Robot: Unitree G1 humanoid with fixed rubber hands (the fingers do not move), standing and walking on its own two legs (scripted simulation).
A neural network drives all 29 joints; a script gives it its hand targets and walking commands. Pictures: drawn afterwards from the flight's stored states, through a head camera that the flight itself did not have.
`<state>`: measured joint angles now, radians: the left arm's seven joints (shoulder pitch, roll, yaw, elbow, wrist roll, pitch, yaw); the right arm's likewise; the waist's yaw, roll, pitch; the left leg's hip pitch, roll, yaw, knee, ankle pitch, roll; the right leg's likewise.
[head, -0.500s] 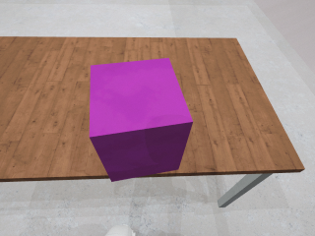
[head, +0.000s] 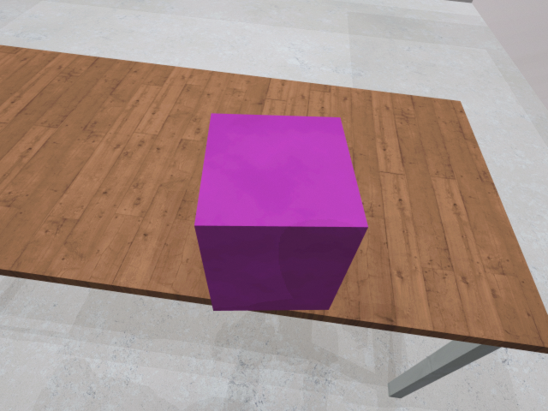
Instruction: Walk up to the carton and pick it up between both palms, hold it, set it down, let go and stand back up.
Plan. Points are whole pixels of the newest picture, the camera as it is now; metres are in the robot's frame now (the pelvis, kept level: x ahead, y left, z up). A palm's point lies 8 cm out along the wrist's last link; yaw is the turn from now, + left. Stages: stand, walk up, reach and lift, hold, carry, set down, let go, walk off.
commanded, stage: walk up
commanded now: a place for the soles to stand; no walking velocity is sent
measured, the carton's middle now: (274, 218) +0.39 +0.00 +0.04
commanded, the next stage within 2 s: reach and lift in 1.14 s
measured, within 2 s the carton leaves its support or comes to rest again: neither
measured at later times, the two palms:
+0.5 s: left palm out of the picture +0.07 +0.27 -0.11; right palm out of the picture +0.11 -0.26 -0.10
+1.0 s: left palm out of the picture +0.02 +0.27 -0.12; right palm (431, 398) +0.15 -0.24 -0.09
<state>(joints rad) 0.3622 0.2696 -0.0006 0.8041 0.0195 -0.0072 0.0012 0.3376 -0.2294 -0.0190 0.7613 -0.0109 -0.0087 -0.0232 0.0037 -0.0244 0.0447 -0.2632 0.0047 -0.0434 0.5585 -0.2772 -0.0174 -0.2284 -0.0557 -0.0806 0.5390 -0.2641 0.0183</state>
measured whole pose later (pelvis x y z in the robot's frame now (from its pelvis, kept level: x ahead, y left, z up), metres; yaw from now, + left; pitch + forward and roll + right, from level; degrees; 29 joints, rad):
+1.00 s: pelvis +0.02 +0.00 +0.00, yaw +9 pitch -1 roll -1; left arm 0.38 0.31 0.00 0.69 0.02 0.02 0.00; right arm 0.33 -0.27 -0.02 0.63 -0.02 0.00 0.00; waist 0.02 -0.01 0.03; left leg -0.30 -0.06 -0.18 0.63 -0.31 -0.02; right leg -0.19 -0.10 -0.21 0.58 -0.37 0.02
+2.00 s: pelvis +0.02 +0.00 +0.02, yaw -4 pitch -3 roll +0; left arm 0.26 0.19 0.02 0.32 -0.06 0.06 0.09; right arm 0.25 -0.26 -0.04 0.65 0.05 -0.25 0.09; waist 0.05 -0.03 0.03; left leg -0.07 0.03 0.04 0.34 -0.21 -0.02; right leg -0.06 -0.01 0.02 0.31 -0.21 0.02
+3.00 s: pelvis +0.01 -0.01 +0.02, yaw -5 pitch -4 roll +0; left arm 0.18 0.16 -0.01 0.09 -0.13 0.05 0.12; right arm 0.17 -0.23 0.01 0.23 0.25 -0.12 0.01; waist 0.06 -0.02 0.04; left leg -0.05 0.05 0.05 0.29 -0.18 -0.03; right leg -0.06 0.00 0.05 0.31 -0.18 0.00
